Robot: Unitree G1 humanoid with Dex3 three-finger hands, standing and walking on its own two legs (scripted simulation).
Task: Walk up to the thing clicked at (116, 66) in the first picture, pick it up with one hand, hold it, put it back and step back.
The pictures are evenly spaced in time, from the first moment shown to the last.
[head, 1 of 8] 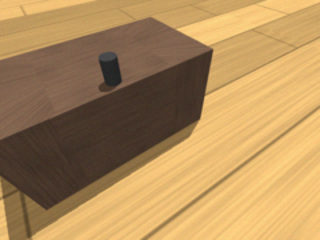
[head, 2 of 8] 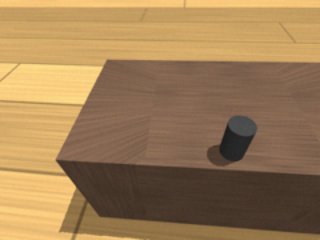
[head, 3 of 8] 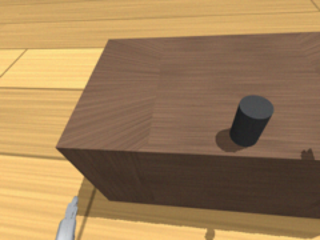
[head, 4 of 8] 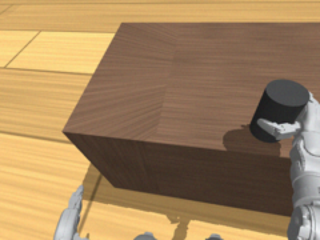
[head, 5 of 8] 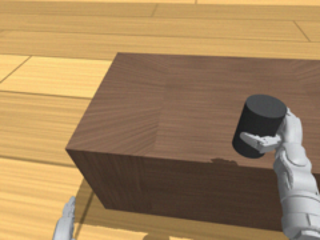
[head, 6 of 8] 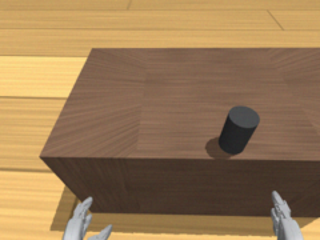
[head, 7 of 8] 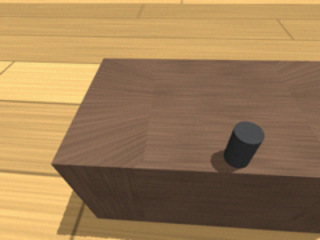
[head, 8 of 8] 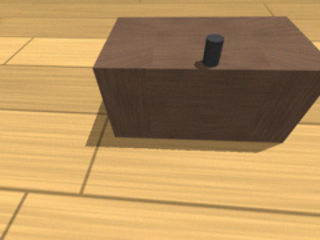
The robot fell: no
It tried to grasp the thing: yes
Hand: right
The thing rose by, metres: 0.22
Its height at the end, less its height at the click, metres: +0.00
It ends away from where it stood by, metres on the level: 0.02
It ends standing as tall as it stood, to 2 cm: yes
